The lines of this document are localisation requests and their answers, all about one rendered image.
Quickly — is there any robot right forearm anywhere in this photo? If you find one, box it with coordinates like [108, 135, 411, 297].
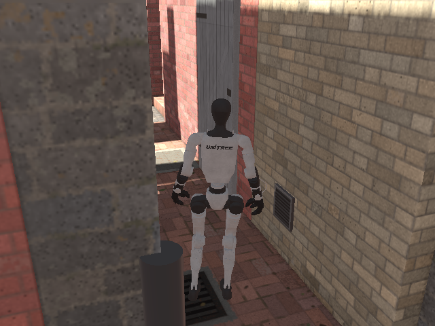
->
[248, 167, 262, 200]

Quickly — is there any robot left forearm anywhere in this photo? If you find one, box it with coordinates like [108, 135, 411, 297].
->
[173, 164, 188, 193]

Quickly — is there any robot left hand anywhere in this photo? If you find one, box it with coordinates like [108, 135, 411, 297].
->
[171, 190, 190, 205]

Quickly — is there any humanoid robot head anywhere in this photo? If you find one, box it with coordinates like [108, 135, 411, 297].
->
[207, 98, 234, 138]

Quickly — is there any robot right hand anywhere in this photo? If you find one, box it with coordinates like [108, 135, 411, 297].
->
[245, 198, 264, 215]

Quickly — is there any right robot upper arm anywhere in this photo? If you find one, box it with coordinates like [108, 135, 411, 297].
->
[237, 134, 257, 179]

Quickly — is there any left robot upper arm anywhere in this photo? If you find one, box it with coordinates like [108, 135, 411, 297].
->
[180, 132, 204, 177]

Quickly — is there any humanoid robot torso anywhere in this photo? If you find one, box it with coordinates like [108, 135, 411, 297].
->
[201, 129, 238, 210]

